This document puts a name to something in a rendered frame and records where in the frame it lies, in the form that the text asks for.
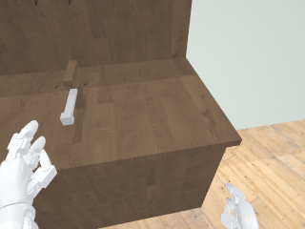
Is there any counter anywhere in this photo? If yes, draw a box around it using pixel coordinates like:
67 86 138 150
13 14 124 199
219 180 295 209
0 0 242 229

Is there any right robot hand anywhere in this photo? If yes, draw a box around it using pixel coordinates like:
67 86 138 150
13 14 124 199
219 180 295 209
221 182 259 229

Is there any left robot forearm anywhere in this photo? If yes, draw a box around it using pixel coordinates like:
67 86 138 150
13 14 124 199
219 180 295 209
0 202 39 229

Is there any tap lever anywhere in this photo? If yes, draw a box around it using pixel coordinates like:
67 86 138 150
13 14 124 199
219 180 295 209
60 89 78 126

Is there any left robot hand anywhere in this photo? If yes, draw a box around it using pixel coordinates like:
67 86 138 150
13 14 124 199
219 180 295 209
0 120 57 209

